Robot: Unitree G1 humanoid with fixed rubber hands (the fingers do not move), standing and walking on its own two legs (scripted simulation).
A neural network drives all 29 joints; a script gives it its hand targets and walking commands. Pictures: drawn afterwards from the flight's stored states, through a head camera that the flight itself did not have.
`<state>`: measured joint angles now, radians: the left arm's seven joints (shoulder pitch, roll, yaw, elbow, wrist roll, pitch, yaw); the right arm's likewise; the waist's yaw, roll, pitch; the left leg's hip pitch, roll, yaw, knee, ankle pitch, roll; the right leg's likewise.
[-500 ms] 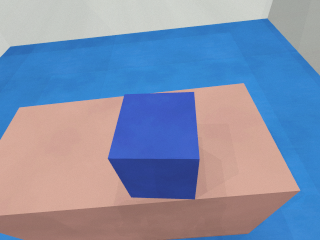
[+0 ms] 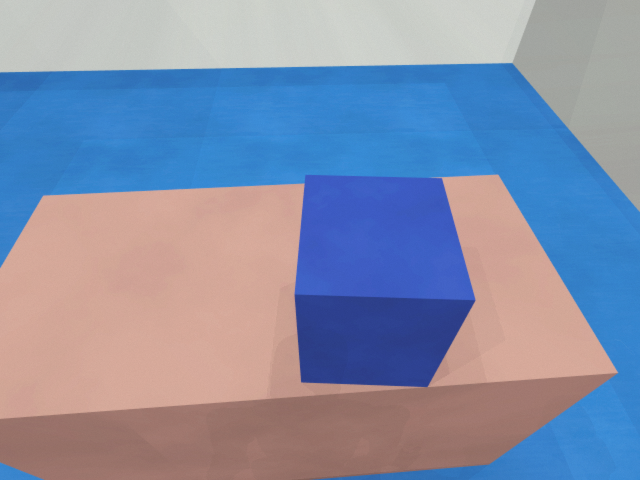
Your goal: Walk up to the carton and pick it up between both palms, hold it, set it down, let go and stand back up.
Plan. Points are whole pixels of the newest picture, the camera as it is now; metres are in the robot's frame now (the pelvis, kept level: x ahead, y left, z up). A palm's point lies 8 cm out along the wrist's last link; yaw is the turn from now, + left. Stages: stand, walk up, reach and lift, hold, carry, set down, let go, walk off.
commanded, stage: walk up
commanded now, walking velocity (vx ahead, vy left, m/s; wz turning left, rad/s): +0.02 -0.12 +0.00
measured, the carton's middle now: (368, 284) +0.41 -0.04 -0.02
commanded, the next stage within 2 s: none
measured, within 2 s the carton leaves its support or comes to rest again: neither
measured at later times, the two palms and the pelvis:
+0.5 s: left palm out of the picture -0.09 +0.13 -0.12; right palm out of the picture -0.07 -0.32 -0.15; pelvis -0.05 -0.08 +0.01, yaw +1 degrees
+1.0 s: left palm out of the picture -0.03 +0.18 -0.15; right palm out of the picture +0.11 -0.24 -0.13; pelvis +0.03 -0.03 +0.00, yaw +1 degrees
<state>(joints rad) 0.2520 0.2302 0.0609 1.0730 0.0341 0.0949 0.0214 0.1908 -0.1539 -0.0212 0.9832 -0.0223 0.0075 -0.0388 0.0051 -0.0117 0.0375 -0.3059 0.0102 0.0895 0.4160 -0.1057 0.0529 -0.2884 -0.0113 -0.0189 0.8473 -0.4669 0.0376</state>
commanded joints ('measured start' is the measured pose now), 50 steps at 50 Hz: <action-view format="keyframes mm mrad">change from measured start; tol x32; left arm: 1 19 73 20 -53 -3 -4 -3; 50 220 -49 -29 95 -2 -54 16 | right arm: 1 138 -266 -73 -2 -6 1 -27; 50 24 -139 -24 84 -2 -40 -20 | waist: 1 -60 112 -7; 10 49 181 -48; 14 10 -350 7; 50 16 134 -33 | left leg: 1 132 422 -515 -274 -360 137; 10 -108 213 -227 -294 -325 -40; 18 -263 23 -54 571 -194 -88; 37 -82 34 43 141 -256 -81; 43 536 412 -252 49 1099 120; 50 241 340 -178 -81 662 98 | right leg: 1 -141 -28 35 -30 -45 -4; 11 282 -3 -64 -616 147 -84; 14 -81 -319 291 -847 -316 -189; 21 60 -174 82 -710 194 -56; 25 306 -404 422 -815 -271 -161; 40 89 -161 27 -407 934 -123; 43 -104 -35 -58 -161 -44 -28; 50 -48 -52 -22 11 6 8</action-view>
